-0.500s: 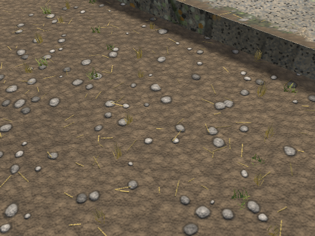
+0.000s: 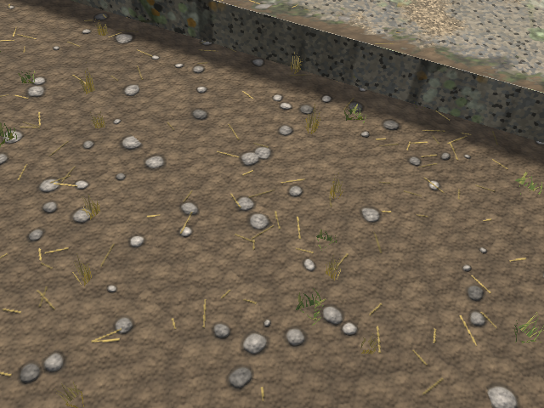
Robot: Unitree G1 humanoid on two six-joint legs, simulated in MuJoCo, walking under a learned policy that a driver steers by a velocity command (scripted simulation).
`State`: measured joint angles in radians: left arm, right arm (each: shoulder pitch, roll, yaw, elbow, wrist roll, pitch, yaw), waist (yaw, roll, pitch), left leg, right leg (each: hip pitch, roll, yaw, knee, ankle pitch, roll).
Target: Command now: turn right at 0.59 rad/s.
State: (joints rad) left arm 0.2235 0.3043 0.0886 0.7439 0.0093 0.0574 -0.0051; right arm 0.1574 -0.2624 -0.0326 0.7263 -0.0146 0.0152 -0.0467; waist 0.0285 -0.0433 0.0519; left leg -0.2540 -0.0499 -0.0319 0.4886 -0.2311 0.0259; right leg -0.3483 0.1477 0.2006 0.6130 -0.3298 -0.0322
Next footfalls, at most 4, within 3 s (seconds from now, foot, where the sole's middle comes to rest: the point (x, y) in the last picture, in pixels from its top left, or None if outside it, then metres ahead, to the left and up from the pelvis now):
0.36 right None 0.00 -0.11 -0.77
2.08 left None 0.38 0.01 -0.77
2.62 right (350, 323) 0.68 -0.19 -0.77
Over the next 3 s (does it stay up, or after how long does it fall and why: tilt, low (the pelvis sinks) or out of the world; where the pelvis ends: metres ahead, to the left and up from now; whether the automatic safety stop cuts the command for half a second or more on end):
stays up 0.69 -0.11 0.01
